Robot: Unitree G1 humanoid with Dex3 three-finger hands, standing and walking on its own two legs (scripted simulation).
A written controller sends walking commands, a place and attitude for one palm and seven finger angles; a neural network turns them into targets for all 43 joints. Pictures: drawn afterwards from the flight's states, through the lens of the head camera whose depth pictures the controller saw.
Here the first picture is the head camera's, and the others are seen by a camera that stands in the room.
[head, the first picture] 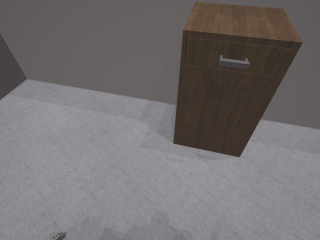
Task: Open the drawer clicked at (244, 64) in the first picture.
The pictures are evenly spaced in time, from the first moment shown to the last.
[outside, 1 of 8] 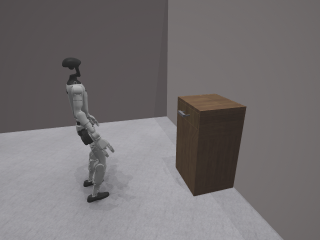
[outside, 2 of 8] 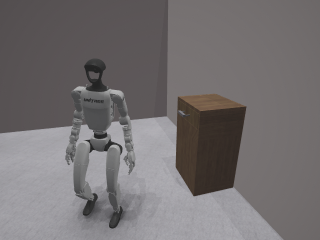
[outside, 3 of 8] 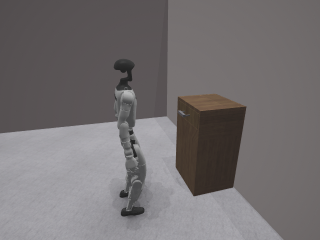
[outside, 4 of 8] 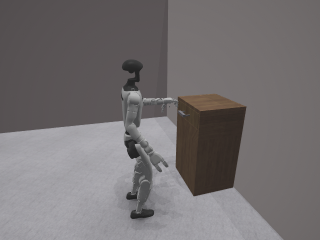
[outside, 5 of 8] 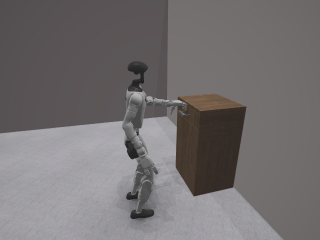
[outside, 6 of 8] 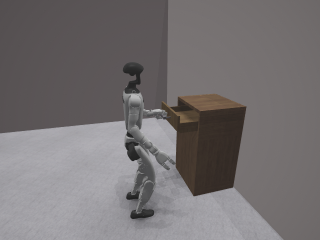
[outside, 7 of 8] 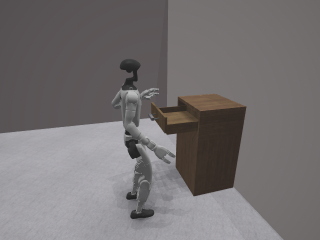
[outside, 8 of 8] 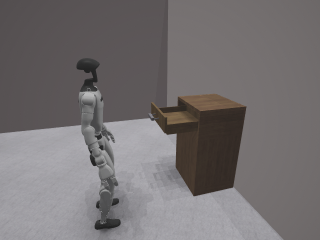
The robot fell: no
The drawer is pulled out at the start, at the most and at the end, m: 0.00 0.30 0.30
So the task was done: yes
